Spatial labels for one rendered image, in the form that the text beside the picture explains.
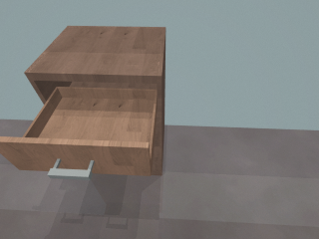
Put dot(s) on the handle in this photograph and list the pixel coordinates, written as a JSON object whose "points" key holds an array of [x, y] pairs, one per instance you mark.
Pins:
{"points": [[74, 174]]}

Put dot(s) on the cabinet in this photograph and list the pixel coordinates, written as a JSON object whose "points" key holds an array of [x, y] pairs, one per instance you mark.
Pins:
{"points": [[108, 57]]}

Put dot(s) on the drawer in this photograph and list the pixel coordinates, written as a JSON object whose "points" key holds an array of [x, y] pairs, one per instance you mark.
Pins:
{"points": [[116, 128]]}

